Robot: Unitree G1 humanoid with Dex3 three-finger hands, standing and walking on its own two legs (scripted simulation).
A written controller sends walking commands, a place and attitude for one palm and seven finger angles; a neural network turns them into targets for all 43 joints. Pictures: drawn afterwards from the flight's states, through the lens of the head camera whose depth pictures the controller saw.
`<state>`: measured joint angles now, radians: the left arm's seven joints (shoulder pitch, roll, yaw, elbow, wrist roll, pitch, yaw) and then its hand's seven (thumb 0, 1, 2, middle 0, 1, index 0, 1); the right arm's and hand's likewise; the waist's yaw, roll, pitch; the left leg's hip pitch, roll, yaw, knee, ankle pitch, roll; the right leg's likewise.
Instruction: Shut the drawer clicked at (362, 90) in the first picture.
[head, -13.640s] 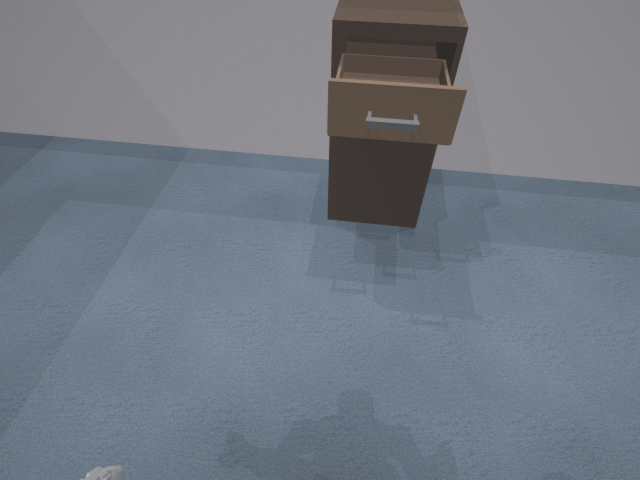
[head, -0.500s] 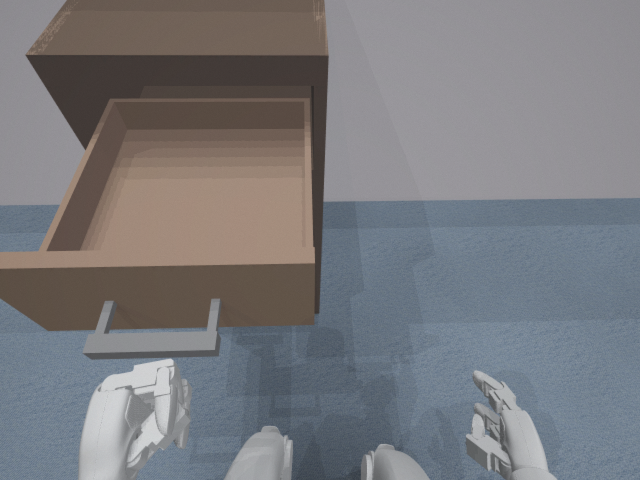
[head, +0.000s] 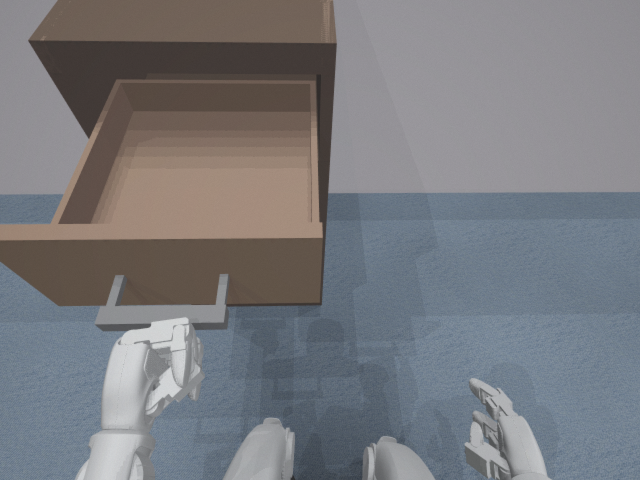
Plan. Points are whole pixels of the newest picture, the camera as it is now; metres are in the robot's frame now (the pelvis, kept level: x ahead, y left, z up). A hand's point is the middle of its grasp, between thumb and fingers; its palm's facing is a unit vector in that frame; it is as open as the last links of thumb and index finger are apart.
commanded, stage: push the drawer shut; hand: left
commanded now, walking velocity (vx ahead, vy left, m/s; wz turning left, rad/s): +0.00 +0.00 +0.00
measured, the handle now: (168, 300) +0.31 +0.20 +0.05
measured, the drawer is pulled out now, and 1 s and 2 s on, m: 0.28 0.14 0.02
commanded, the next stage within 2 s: none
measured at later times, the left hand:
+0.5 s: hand (206, 305) +0.30 +0.15 +0.05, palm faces +0.05 -1.00 -0.04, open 3.2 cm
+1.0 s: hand (214, 255) +0.37 +0.16 +0.05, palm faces +0.07 -1.00 -0.04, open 3.0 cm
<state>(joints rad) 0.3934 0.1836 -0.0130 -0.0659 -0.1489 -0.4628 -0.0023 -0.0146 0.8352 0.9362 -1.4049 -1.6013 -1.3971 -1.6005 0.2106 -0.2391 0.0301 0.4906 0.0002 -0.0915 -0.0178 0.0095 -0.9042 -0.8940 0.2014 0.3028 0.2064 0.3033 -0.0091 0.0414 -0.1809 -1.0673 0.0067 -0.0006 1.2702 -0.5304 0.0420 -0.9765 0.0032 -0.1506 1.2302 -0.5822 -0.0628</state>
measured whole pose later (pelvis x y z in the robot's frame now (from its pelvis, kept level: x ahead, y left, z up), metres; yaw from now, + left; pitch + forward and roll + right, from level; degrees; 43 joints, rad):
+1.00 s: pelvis +0.00 +0.01 +0.02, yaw -1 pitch +19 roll -2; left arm -0.24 0.20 0.10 0.49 -0.13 -0.44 0.03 -0.01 0.84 0.93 -1.41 -1.60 -1.40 -1.60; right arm 0.22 -0.25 0.03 0.59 0.00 -0.02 0.00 0.01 -0.91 -0.89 0.20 0.30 0.21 0.30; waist -0.05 0.03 -0.15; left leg -1.03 0.00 0.04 1.18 -0.49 0.06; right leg -0.96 0.00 -0.11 1.15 -0.53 -0.04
